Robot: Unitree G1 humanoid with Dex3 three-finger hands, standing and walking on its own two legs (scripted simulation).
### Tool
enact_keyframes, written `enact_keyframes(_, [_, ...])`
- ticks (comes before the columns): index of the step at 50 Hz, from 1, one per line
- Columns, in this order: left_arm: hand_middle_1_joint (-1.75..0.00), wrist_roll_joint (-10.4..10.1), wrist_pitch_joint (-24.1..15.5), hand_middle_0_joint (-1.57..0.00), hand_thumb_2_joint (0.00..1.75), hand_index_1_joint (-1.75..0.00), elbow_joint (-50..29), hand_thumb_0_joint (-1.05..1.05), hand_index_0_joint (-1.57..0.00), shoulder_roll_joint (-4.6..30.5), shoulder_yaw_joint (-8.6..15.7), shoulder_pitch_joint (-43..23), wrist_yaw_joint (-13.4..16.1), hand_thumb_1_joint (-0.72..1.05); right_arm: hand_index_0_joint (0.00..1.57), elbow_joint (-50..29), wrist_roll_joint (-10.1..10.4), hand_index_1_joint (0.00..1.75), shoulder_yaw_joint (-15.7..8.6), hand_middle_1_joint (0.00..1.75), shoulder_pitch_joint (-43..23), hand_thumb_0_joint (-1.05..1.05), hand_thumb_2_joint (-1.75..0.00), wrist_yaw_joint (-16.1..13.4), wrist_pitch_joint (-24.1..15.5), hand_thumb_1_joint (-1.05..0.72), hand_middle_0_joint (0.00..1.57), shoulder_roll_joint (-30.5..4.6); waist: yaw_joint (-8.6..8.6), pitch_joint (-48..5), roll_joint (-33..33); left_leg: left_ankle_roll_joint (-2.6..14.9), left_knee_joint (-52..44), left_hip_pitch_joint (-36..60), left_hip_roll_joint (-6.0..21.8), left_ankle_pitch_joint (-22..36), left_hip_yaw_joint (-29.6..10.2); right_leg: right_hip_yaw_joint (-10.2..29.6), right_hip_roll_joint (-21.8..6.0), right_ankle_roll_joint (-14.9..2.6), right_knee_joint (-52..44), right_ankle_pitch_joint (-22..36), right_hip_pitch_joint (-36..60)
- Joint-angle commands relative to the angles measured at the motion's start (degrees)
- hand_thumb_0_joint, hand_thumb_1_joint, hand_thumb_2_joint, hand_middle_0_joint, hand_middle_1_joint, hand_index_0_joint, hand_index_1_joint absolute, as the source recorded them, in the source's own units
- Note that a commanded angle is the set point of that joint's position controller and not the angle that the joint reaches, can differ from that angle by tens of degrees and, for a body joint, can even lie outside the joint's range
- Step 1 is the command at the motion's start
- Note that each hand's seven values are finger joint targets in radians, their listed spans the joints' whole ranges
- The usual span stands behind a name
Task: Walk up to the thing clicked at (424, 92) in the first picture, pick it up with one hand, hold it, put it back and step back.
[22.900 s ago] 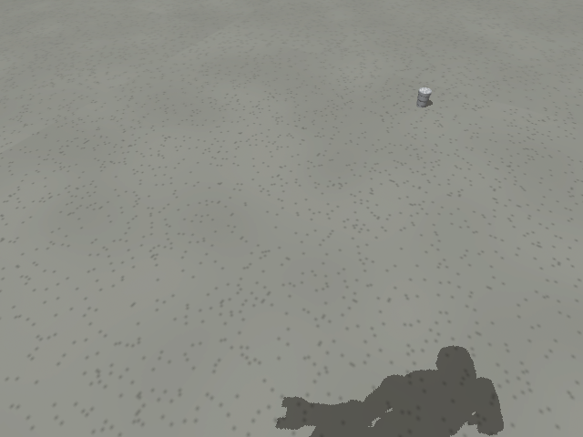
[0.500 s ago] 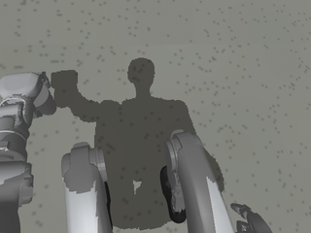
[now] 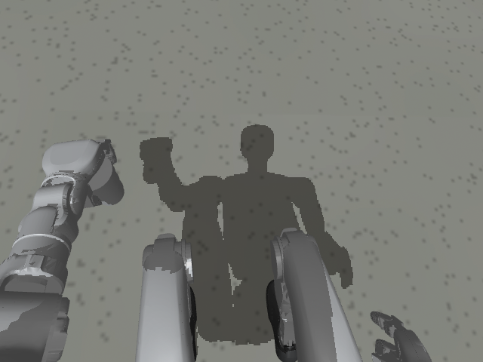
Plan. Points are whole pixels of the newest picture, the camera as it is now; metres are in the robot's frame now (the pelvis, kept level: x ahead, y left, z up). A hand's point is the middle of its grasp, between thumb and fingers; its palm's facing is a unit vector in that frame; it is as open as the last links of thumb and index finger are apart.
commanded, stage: lift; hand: left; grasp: from above
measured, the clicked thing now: (101, 183) +0.43 +0.27 -0.16
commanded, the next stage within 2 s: hold in 1.06 s
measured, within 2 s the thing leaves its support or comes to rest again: neither
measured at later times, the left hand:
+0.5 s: hand (8, 175) +0.35 +0.27 +0.10, palm faces -0.44 -0.12 -0.89, open 9.9 cm
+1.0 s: hand out of the picture +0.37 +0.25 +0.20, palm faces -0.43 -0.12 -0.90, open 9.9 cm
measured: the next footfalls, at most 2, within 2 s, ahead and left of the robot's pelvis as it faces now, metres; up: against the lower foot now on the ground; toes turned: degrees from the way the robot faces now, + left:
none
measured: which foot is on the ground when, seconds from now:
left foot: down 0.00-1.00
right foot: down 0.00-1.00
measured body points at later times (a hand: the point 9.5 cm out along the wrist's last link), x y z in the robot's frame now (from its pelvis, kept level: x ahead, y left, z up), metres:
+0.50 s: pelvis +0.02 +0.00 +0.18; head +0.12 +0.02 +0.62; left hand +0.37 +0.27 +0.15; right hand +0.15 -0.25 +0.06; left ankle +0.09 +0.13 -0.41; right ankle +0.09 -0.14 -0.41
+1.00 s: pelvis +0.06 +0.01 +0.28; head +0.12 +0.01 +0.73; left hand +0.38 +0.25 +0.25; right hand +0.16 -0.26 +0.16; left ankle +0.09 +0.13 -0.41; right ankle +0.09 -0.14 -0.41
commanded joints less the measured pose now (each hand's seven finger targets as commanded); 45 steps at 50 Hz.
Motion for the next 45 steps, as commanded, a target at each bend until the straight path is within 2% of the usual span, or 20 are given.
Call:
enact_keyframes(1, [-0.93, -1.7, 1.3, -0.90, 1.00, -0.92, -18.8, 0.00, -0.91, 14.9, 4.7, -16.6, 2.7, 0.52, 0.20, -4.3, 0.4, 0.30, -5.1, 0.30, 7.6, 0.00, -0.91, -1.9, -0.7, -0.92, 0.20, -11.3, 0.90, -40.0, 11.8, 2.19, -20.3, 38.6, -1.0, 6.5, 3.2, -2.8, 1.4, -4.12, -18.6, 10.7, 20.6])
enact_keyframes(3, [-0.91, -2.2, 2.2, -0.91, 1.00, -0.90, -19.0, 0.00, -0.91, 14.0, 4.5, -13.4, 2.6, 0.51, 0.20, -4.3, 0.7, 0.30, -5.1, 0.30, 7.1, 0.00, -0.91, -2.5, -0.6, -0.92, 0.20, -10.7, 1.10, -36.7, 10.8, 2.18, -22.9, 39.8, -0.8, 5.5, 3.4, -2.6, 1.4, -3.92, -21.5, 9.9, 22.5])
enact_keyframes(5, [-0.93, -2.5, 2.9, -0.90, 1.01, -0.92, -22.8, 0.00, -0.91, 13.9, 4.5, -13.2, 2.6, 0.52, 0.20, -4.6, 1.0, 0.30, -5.2, 0.30, 6.7, 0.00, -0.90, -3.2, -0.5, -0.91, 0.20, -10.5, 1.52, -38.5, 10.8, 2.07, -25.4, 43.6, -0.8, 6.1, 3.3, -2.3, 1.3, -3.88, -23.7, 10.4, 25.5])
enact_keyframes(7, [-0.93, -3.2, 3.8, -0.89, 1.00, -0.92, -24.8, 0.00, -0.90, 11.9, 2.6, -12.9, 2.4, 0.51, 0.20, -4.7, 1.3, 0.30, -5.0, 0.30, 6.0, 0.00, -0.90, -3.8, -0.5, -0.91, 0.20, -9.9, 1.10, -36.8, 10.7, 2.04, -28.1, 45.9, -0.7, 5.6, 3.4, -2.0, 1.4, -3.75, -26.4, 10.3, 27.9])
enact_keyframes(9, [-0.92, -3.4, 4.9, -0.90, 1.00, -0.91, -22.6, 0.00, -0.91, 10.9, 2.7, -8.9, 2.4, 0.51, 0.20, -4.1, 1.5, 0.30, -4.8, 0.30, 5.3, 0.00, -0.90, -4.5, -0.6, -0.91, 0.20, -9.8, 1.10, -32.8, 8.9, 1.97, -31.6, 47.4, -0.6, 3.9, 3.0, -1.9, 1.3, -3.56, -29.2, 9.1, 29.7])
enact_keyframes(10, [-0.90, -3.3, 5.2, -0.89, 0.98, -0.89, -21.8, 0.00, -0.90, 9.8, 1.8, -7.4, 2.1, 0.49, 0.20, -4.2, 1.7, 0.30, -4.6, 0.30, 5.1, 0.00, -0.90, -4.7, -0.6, -0.91, 0.20, -9.6, 1.03, -31.1, 9.3, 1.82, -33.1, 48.6, -0.6, 4.2, 3.0, -1.9, 1.3, -3.60, -30.1, 9.3, 30.8])
enact_keyframes(12, [-0.92, -3.3, 5.9, -0.89, 1.01, -0.92, -22.7, 0.00, -0.89, 10.3, 2.9, -5.2, 2.0, 0.49, 0.20, -4.0, 2.0, 0.30, -4.5, 0.30, 4.7, 0.00, -0.90, -5.2, -0.6, -0.91, 0.20, -9.4, 1.73, -32.2, 8.7, 1.81, -35.3, 52.4, -0.7, 7.1, 3.1, -1.5, 1.1, -3.64, -32.6, 11.2, 34.6])
enact_keyframes(13, [-0.94, -3.3, 6.2, -0.89, 1.00, -0.93, -24.2, 0.00, -0.90, 9.2, 1.6, -5.8, 1.8, 0.51, 0.20, -4.0, 2.1, 0.30, -4.5, 0.30, 4.5, 0.00, -0.90, -5.4, -0.6, -0.91, 0.20, -9.2, 1.93, -32.4, 9.0, 1.80, -36.5, 54.6, -0.7, 8.8, 3.5, -1.3, 1.2, -3.67, -33.9, 12.3, 36.2])
enact_keyframes(15, [-0.95, -3.5, 6.6, -0.90, 1.03, -0.95, -25.0, 0.00, -0.90, 9.4, 1.7, -3.8, 1.6, 0.51, 0.20, -4.2, 2.5, 0.30, -4.2, 0.30, 3.9, 0.00, -0.91, -5.9, -0.6, -0.92, 0.20, -8.8, 2.28, -30.8, 8.1, 1.81, -39.3, 57.0, -0.7, 9.3, 3.7, -1.1, 1.4, -3.62, -37.1, 12.6, 40.0])
enact_keyframes(16, [-0.94, -3.7, 6.7, -0.90, 1.03, -0.94, -24.1, 0.00, -0.90, 9.1, 2.0, -2.1, 1.6, 0.51, 0.20, -3.8, 2.6, 0.30, -4.1, 0.30, 3.7, 0.00, -0.91, -6.2, -0.6, -0.91, 0.20, -8.5, 2.28, -28.1, 7.1, 1.82, -41.0, 56.9, -0.8, 8.3, 4.0, -0.7, 1.3, -3.56, -38.9, 12.0, 41.5])
enact_keyframes(17, [-0.92, -3.7, 6.7, -0.91, 1.02, -0.92, -22.3, 0.00, -0.91, 7.3, 0.3, -2.5, 1.3, 0.51, 0.20, -3.6, 2.6, 0.30, -3.8, 0.30, 3.8, 0.00, -0.91, -6.4, -0.8, -0.92, 0.20, -8.0, 1.20, -24.4, 5.6, 1.99, -42.0, 56.1, -0.9, 7.1, 4.3, -0.4, 1.3, -3.44, -41.0, 11.3, 42.3])
enact_keyframes(19, [-0.93, -3.6, 6.5, -0.90, 1.03, -0.93, -20.9, 0.00, -0.90, 7.6, 0.6, -2.1, 1.0, 0.50, 0.20, -3.2, 2.8, 0.30, -3.6, 0.30, 3.6, 0.00, -0.91, -6.9, -1.3, -0.92, 0.20, -7.9, 1.33, -21.1, 5.2, 1.94, -45.6, 57.9, -0.9, 5.4, 4.2, 0.1, 1.4, -3.43, -44.3, 9.8, 45.1])
enact_keyframes(23, [-0.95, -3.8, 5.6, -0.90, 1.02, -0.94, -18.2, 0.00, -0.91, 4.9, -1.1, -0.1, 0.3, 0.52, 0.20, -2.9, 3.0, 0.30, -3.6, 0.30, 3.6, 0.00, -0.91, -7.5, -2.4, -0.92, 0.20, -7.6, 1.69, -18.4, 4.1, 1.71, -50.9, 63.0, -0.7, 6.6, 3.9, 0.6, 1.3, -3.45, -49.0, 10.6, 49.7])
enact_keyframes(28, [-0.95, -3.4, 4.2, -0.86, 0.96, -0.93, -18.6, 0.00, -0.88, 2.8, -2.5, -0.3, 1.4, 0.50, 0.20, -2.4, 3.1, 0.30, -3.9, 0.30, 4.2, 0.00, -0.91, -7.8, -3.7, -0.91, 0.20, -7.1, 3.03, -18.7, 5.0, 1.20, -56.7, 70.4, -0.8, 10.5, 4.1, 1.0, 1.5, -3.73, -54.4, 13.7, 56.0])
enact_keyframes(32, [-0.97, -2.4, 4.2, -0.86, 0.97, -0.95, -16.5, 0.00, -0.88, 2.2, -2.7, -1.2, 3.6, 0.50, 0.20, -1.6, 3.0, 0.30, -3.8, 0.30, 5.2, 0.00, -0.91, -7.9, -4.3, -0.91, 0.20, -7.1, 2.55, -16.3, 3.7, 1.23, -60.4, 73.8, -1.1, 13.4, 4.8, 1.1, 1.6, -3.64, -58.6, 16.5, 60.6])
enact_keyframes(33, [-0.95, -2.3, 4.3, -0.86, 0.95, -0.93, -16.4, 0.00, -0.88, 1.2, -3.8, -2.1, 4.0, 0.49, 0.20, -1.3, 2.8, 0.30, -3.8, 0.30, 5.3, 0.00, -0.91, -7.8, -4.4, -0.91, 0.20, -7.0, 2.34, -15.8, 4.1, 1.22, -61.2, 74.8, -1.1, 14.2, 5.1, 1.2, 1.4, -3.52, -59.6, 17.3, 61.5])
enact_keyframes(35, [-0.94, -2.1, 4.6, -0.89, 0.96, -0.93, -15.7, 0.00, -0.90, 3.0, -2.1, -1.5, 5.0, 0.53, 0.20, -1.1, 2.8, 0.30, -4.2, 0.30, 5.5, 0.00, -0.91, -7.8, -4.5, -0.91, 0.20, -7.5, 2.94, -16.0, 3.4, 1.17, -63.0, 77.2, -1.2, 15.3, 5.4, 1.2, 1.3, -3.43, -61.5, 18.0, 63.8])
enact_keyframes(37, [-0.95, -2.0, 4.9, -0.90, 0.99, -0.94, -16.4, 0.00, -0.91, 2.4, -2.7, -2.8, 5.6, 0.53, 0.20, -1.1, 2.7, 0.30, -4.0, 0.30, 5.6, 0.00, -0.91, -7.6, -4.5, -0.91, 0.20, -7.4, 2.88, -16.3, 3.6, 1.12, -64.8, 80.2, -1.3, 17.2, 5.6, 1.4, 1.2, -3.33, -63.5, 19.7, 66.3])
enact_keyframes(41, [-0.96, -1.9, 6.0, -0.89, 1.00, -0.94, -15.9, 0.00, -0.90, 1.8, -2.9, -0.8, 6.0, 0.51, 0.20, -0.7, 2.6, 0.30, -4.1, 0.30, 6.0, 0.00, -0.91, -7.5, -4.3, -0.91, 0.20, -7.3, 3.80, -15.7, 2.6, 0.97, -67.6, 83.9, -1.4, 22.1, 5.6, 1.8, 1.1, -3.12, -66.5, 24.3, 71.1])
enact_keyframes(45, [-0.94, -2.4, 6.8, -0.90, 0.99, -0.93, -14.3, 0.00, -0.91, 0.7, -3.6, -0.2, 5.6, 0.52, 0.20, -0.8, 2.6, 0.30, -4.1, 0.30, 5.5, 0.00, -0.90, -7.4, -4.2, -0.91, 0.20, -7.3, 3.64, -13.5, 1.5, 1.12, -70.3, 86.0, -1.8, 23.0, 6.3, 2.3, 0.8, -2.79, -70.2, 25.6, 74.0])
